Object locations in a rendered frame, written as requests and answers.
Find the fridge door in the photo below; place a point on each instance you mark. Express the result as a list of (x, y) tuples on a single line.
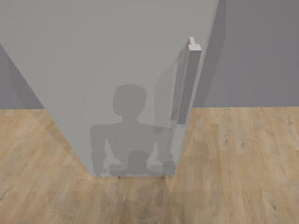
[(109, 74)]

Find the handle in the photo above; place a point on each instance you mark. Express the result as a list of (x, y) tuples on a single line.
[(190, 70)]

